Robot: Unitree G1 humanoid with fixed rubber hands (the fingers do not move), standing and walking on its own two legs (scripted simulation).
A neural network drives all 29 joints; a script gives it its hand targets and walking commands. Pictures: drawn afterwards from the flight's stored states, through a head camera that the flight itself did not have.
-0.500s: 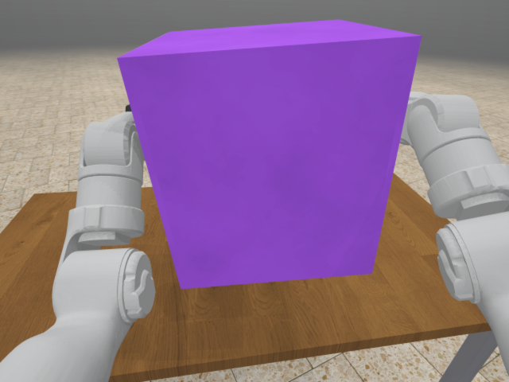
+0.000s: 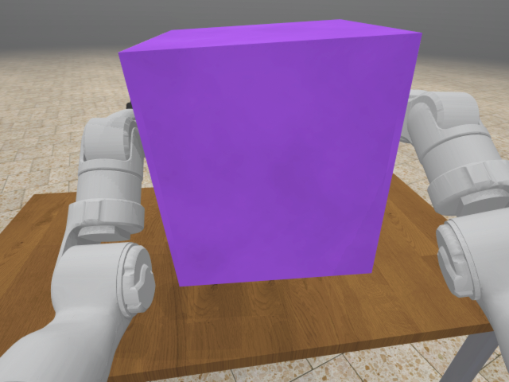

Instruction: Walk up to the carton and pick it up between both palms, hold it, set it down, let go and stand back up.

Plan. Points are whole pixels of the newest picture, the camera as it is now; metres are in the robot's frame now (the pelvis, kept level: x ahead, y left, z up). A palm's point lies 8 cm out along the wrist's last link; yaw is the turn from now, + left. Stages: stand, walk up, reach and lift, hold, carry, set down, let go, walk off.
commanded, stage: hold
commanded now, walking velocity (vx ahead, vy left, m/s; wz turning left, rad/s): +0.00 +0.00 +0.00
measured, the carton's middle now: (265, 144) +0.36 +0.01 +0.30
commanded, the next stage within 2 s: none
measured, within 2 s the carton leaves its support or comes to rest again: neither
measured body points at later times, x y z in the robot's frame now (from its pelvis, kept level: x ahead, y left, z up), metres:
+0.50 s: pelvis +0.00 +0.00 +0.00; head -0.10 +0.02 +0.44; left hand +0.39 +0.19 +0.31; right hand +0.38 -0.17 +0.34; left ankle +0.02 +0.15 -0.75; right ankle -0.02 -0.13 -0.75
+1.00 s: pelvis +0.00 +0.00 +0.00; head -0.10 +0.02 +0.44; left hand +0.39 +0.19 +0.32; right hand +0.38 -0.17 +0.35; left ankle +0.02 +0.15 -0.75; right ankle -0.02 -0.13 -0.75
